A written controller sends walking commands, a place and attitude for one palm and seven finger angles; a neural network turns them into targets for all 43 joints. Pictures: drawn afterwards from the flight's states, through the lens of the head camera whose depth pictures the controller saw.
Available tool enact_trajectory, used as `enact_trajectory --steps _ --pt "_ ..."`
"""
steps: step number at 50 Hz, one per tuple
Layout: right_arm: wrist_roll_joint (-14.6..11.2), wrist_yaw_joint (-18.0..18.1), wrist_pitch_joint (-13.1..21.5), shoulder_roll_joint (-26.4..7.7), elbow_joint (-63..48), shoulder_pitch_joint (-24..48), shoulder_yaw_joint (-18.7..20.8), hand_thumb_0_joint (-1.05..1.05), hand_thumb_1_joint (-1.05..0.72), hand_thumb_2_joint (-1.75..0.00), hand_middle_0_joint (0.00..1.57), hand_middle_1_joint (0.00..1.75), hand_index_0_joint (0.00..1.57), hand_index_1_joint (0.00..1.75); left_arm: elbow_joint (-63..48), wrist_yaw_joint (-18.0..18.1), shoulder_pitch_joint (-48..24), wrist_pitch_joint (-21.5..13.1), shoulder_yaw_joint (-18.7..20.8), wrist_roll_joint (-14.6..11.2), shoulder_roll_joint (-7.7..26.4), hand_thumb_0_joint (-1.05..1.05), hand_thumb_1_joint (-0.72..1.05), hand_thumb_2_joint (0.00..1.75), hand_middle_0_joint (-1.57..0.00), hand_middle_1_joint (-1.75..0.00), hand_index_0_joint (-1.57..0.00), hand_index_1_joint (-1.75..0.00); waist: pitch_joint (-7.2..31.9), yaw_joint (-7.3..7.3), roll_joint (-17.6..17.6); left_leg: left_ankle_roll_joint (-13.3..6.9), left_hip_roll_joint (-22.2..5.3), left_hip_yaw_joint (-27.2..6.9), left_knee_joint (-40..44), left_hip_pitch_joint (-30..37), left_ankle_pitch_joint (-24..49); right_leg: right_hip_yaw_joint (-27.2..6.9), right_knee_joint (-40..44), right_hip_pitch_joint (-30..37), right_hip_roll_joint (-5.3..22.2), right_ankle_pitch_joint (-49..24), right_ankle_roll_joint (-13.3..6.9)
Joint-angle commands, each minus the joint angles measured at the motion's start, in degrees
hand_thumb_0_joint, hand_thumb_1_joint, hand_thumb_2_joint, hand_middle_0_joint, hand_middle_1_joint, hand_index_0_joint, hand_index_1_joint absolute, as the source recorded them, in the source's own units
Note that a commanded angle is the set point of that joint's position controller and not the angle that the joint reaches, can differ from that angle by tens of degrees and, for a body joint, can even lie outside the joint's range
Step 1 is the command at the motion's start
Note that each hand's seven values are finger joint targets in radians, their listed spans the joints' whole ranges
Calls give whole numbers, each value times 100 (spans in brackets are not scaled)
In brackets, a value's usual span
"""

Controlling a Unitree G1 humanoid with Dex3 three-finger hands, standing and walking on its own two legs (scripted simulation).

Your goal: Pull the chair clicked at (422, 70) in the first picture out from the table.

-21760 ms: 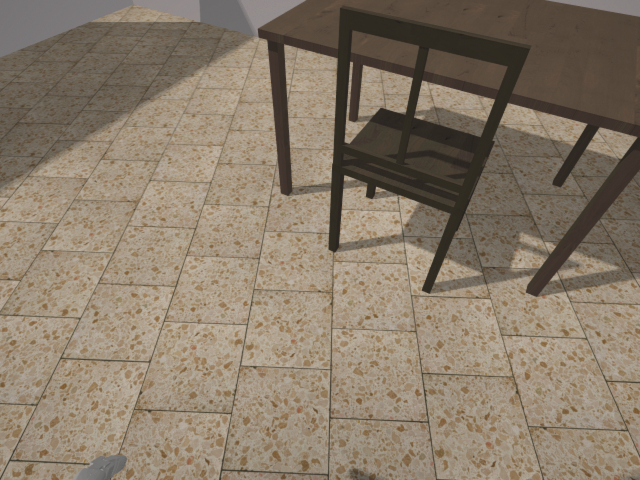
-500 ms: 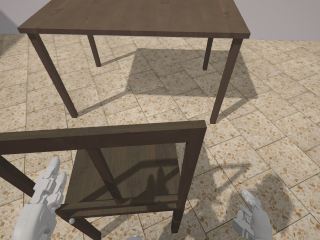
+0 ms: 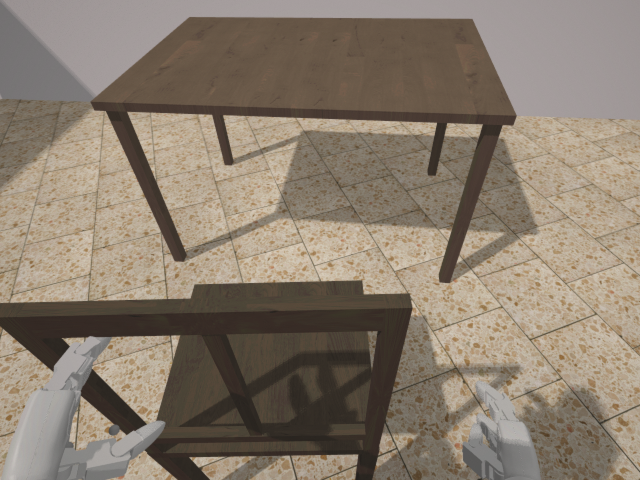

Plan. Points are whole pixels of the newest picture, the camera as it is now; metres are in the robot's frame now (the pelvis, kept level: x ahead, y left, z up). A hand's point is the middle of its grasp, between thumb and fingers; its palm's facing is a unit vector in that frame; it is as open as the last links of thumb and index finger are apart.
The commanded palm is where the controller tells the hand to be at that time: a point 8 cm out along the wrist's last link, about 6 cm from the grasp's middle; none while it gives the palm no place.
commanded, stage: draw the hand back to the body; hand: left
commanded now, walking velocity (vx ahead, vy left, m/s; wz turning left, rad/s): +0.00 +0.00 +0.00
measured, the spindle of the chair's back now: (238, 390) +0.25 +0.16 -0.06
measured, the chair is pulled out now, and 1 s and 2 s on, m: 0.61 0.61 0.61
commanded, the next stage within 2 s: step back with the hand held close in 0.60 s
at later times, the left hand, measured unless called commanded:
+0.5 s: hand (105, 417) +0.15 +0.25 +0.08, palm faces +0.32 -0.79 -0.52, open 6.7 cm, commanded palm +0.13 +0.28 +0.19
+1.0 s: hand (96, 423) +0.14 +0.25 +0.08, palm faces +0.23 -0.82 -0.52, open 6.8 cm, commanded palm +0.11 +0.29 +0.19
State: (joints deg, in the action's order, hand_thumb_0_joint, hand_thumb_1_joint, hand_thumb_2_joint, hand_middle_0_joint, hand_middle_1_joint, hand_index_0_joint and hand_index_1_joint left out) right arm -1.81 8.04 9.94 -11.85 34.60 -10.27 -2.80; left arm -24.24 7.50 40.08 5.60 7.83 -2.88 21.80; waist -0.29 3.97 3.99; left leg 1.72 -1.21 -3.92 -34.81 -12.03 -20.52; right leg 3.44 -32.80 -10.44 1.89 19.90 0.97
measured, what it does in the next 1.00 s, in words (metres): stands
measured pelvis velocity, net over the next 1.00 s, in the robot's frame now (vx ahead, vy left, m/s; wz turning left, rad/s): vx -0.04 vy -0.01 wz -0.01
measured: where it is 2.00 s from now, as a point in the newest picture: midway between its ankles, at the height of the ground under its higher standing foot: outside the picture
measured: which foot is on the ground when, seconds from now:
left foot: down 0.00-1.00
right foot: down 0.00-1.00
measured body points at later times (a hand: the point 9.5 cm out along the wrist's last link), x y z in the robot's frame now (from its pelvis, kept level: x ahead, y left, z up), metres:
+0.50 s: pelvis +0.00 -0.02 +0.00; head +0.00 -0.05 +0.45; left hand +0.13 +0.29 +0.11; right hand +0.21 -0.23 -0.08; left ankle -0.02 +0.14 -0.73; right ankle -0.02 -0.13 -0.73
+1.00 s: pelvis -0.04 -0.01 +0.01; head +0.02 -0.02 +0.45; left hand +0.13 +0.29 +0.11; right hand +0.17 -0.24 -0.08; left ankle -0.02 +0.14 -0.73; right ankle -0.02 -0.13 -0.73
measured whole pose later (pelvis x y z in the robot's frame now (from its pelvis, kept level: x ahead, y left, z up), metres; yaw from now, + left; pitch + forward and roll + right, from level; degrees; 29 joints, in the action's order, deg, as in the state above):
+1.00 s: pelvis -0.04 -0.01 +0.01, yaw +0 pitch -2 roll -1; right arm -2.9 5.9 5.0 -13.3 32.2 -6.5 -1.0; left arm -25.0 7.5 34.0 8.0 14.5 -5.2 26.4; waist -9.1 3.2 2.0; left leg 2.9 -2.3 -4.1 -29.3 -13.1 -14.2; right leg 3.7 -28.2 -12.1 0.8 14.0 0.0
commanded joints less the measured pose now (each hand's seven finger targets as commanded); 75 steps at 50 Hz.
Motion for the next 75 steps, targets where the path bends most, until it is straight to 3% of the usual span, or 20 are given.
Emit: enact_trajectory --steps 1,12,36,37,39,40,42,46,47,51,57,60,62,65,67,69,71,73,74,75 --pt "56 3 510 -552 -771 775 154 0 -90 -90 20 30 20 30 -2268 489 -1452 -827 1671 21 1241 0 54 73 -15 -22 -15 -22 707 -68 521 -156 -21 130 741 450 1633 13 582 241 109 -1555 -240" --pt "19 -46 715 -640 -525 753 138 0 -90 -90 20 30 20 30 -2635 604 -2234 -724 2147 6 1868 0 90 90 -20 -30 -20 -30 903 -32 745 -149 -36 138 828 702 2084 45 609 511 180 -1949 -197" --pt "43 -163 912 -685 -450 811 138 0 -90 -90 20 30 20 30 -2930 567 -2414 -864 1796 24 1571 0 90 90 -20 -30 -20 -30 972 -80 744 -181 -24 173 700 702 2083 29 490 430 213 -2121 -183" --pt "-158 -142 542 -803 -862 431 232 0 -90 -90 20 30 20 30 -2794 415 -3564 -1097 2619 -150 2624 0 90 90 -20 -30 -20 -30 196 -83 890 -256 -246 -68 750 546 2174 -512 769 -19 353 -2575 -175" --pt "-141 -152 286 -745 -819 500 335 0 -90 -90 20 30 20 30 -2228 290 -2877 -1031 2194 -197 1914 0 90 90 -20 -30 -20 -30 341 -219 26 -224 -261 14 627 458 2259 -475 898 263 475 -3121 -150" --pt "-125 -178 198 -750 -890 546 334 0 -90 -90 20 30 20 30 -2279 271 -2672 -1017 2068 -178 1767 0 90 90 -20 -30 -20 -30 513 -217 3 -215 -253 31 572 553 2431 -464 864 340 508 -3274 -152" --pt "-118 -176 54 -776 -958 633 358 0 -90 -90 20 30 20 30 -2574 295 -2429 -1064 2091 -174 1825 0 90 90 -20 -30 -20 -30 942 -206 501 -218 -309 19 636 701 2833 -456 716 561 557 -3413 -150" --pt "-73 -175 -181 -739 -1062 717 397 0 -90 -90 20 30 20 30 -3005 413 -1738 -1156 2286 -162 1905 0 90 90 -20 -30 -20 -30 1406 -143 733 -255 -517 -109 679 621 3556 -313 490 792 451 -3226 -94" --pt "-98 -167 -216 -747 -1050 767 425 0 -90 -90 20 30 20 30 -2978 417 -1483 -1144 2332 -175 1936 0 90 90 -20 -30 -20 -30 1488 -144 936 -268 -527 -135 763 607 3501 -326 440 813 404 -3029 -92" --pt "-70 -126 -295 -717 -1121 741 453 0 -90 -90 20 30 20 30 -3312 461 -1246 -1169 2482 -202 2032 0 90 90 -20 -30 -20 -30 1529 -123 668 -245 -603 -231 742 159 3146 -284 389 806 408 -2810 -85" --pt "-47 -30 -181 -732 -985 741 501 0 -90 -90 20 30 20 30 -3430 472 -799 -1313 2767 -206 2201 0 90 90 -20 -30 -20 -30 1438 -127 1169 -344 -714 -390 1003 -583 2026 -239 226 752 283 -1775 -39" --pt "29 6 -83 -706 -890 573 481 0 -90 -90 20 30 20 30 -3292 513 -896 -1512 2888 -177 2118 0 90 90 -20 -30 -20 -30 1249 -164 842 -305 -650 -399 936 -1031 1117 -356 345 566 362 -1453 -66" --pt "47 -13 -49 -670 -730 559 524 0 -90 -90 20 30 20 30 -2347 501 -597 -1587 2870 -154 1764 0 90 90 -20 -30 -20 -30 1102 -263 445 -220 -408 -235 767 -933 292 -666 787 99 480 -930 -192" --pt "45 -110 -223 -719 -575 466 602 0 -90 -90 20 30 20 30 -987 469 -866 -1534 2447 -41 1241 0 90 90 -20 -30 -20 -30 448 -376 -786 -37 36 114 -596 -401 -419 -1130 1793 -1696 1092 864 -537" --pt "42 -170 -304 -702 -447 644 608 0 -90 -90 20 30 20 30 -227 442 -905 -1416 2142 3 921 0 90 90 -20 -30 -20 -30 121 -428 -1060 -99 32 138 -1081 -143 -293 -1082 1972 -2551 1223 1232 -683" --pt "9 -197 -399 -706 -580 666 530 0 -90 -90 20 30 20 30 -382 383 -1342 -1401 1990 42 982 0 90 90 -20 -30 -20 -30 -105 -456 -1383 -189 -155 -41 -313 -452 -439 -619 1627 -2462 967 1309 -462" --pt "-36 -157 -430 -751 -772 687 498 0 -90 -90 20 30 20 30 -802 359 -1431 -1435 2043 50 1120 0 90 90 -20 -30 -20 -30 -59 -394 -929 -339 -427 -456 801 -993 -1014 -380 1119 -1936 537 1582 -182" --pt "-3 -129 -331 -814 -1011 704 415 0 -90 -90 20 30 20 30 -1670 389 -1388 -1561 2157 92 1239 0 90 90 -20 -30 -20 -30 176 -396 906 -703 -1129 -1502 2451 -2303 -2223 -181 -674 -474 -77 858 28" --pt "39 -131 -270 -811 -1067 741 450 0 -90 -90 20 30 20 30 -2023 383 -1504 -1637 2191 131 1301 0 90 90 -20 -30 -20 -30 193 -384 1018 -870 -1379 -1842 2634 -2601 -2220 -253 -1219 -106 -174 315 32" --pt "76 -139 -229 -774 -1051 706 464 0 -90 -90 20 30 20 30 -2165 362 -1401 -1706 2227 121 1343 0 90 90 -20 -30 -20 -30 354 -362 847 -892 -1373 -1723 2459 -2376 -1764 -370 -1277 -48 -128 122 13"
